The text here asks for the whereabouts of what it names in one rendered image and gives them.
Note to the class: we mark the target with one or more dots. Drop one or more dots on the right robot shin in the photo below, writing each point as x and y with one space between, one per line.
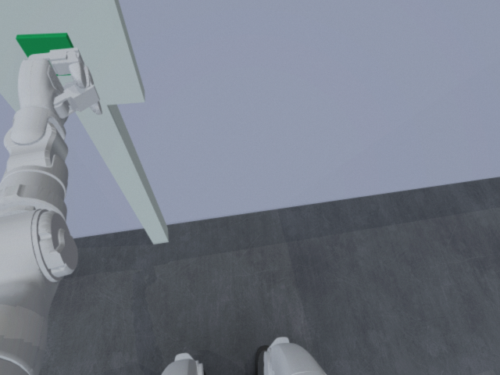
278 341

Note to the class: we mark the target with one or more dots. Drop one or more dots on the robot shin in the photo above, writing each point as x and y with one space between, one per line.
278 341
182 356

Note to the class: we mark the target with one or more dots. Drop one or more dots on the left robot shin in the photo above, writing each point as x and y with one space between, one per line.
182 356

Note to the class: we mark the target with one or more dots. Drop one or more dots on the left robot forearm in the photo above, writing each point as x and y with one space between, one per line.
36 176

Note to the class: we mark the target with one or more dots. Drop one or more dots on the robot left hand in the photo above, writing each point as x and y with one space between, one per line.
39 86

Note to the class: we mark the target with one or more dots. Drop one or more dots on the button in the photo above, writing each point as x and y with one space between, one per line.
43 43

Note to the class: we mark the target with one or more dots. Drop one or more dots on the panel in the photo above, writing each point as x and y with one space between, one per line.
97 28

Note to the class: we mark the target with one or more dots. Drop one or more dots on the left robot upper arm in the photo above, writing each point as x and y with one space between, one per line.
36 252

